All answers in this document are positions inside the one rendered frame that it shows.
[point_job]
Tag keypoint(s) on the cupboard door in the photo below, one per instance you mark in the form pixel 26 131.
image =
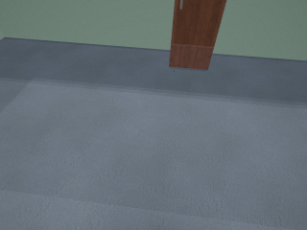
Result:
pixel 197 22

